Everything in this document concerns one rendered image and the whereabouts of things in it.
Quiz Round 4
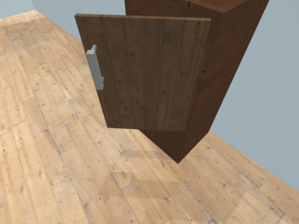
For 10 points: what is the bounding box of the handle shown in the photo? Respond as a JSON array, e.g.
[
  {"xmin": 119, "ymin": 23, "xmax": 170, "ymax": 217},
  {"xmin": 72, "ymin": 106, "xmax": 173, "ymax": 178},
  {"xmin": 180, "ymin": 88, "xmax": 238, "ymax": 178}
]
[{"xmin": 86, "ymin": 45, "xmax": 104, "ymax": 90}]

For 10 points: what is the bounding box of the cupboard door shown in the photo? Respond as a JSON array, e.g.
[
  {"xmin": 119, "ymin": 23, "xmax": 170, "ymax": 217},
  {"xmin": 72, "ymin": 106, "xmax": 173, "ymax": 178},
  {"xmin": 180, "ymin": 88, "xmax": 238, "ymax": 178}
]
[{"xmin": 74, "ymin": 14, "xmax": 211, "ymax": 132}]

